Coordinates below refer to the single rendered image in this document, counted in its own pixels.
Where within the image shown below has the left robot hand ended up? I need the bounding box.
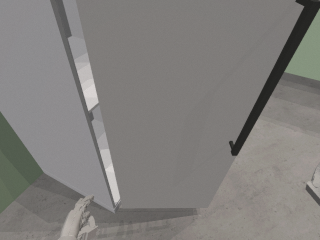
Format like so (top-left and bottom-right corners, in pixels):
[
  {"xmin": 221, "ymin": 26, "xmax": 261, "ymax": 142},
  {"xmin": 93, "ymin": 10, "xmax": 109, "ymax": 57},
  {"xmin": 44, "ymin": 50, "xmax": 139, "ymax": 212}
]
[{"xmin": 59, "ymin": 194, "xmax": 98, "ymax": 240}]

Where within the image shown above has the right robot hand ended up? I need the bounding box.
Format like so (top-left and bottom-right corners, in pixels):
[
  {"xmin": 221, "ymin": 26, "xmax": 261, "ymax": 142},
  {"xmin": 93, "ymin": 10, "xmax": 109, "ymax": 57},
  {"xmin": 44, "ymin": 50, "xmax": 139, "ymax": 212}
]
[{"xmin": 305, "ymin": 163, "xmax": 320, "ymax": 206}]

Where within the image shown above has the fridge door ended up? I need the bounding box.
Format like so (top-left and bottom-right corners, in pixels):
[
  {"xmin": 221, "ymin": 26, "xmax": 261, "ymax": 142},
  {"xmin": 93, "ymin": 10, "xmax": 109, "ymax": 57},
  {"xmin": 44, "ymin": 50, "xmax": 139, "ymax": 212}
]
[{"xmin": 76, "ymin": 0, "xmax": 320, "ymax": 209}]

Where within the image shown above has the handle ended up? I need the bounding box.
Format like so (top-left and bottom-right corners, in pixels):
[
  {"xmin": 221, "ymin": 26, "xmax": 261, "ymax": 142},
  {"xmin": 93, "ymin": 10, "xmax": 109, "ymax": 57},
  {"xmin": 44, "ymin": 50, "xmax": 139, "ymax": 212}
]
[{"xmin": 229, "ymin": 0, "xmax": 320, "ymax": 156}]

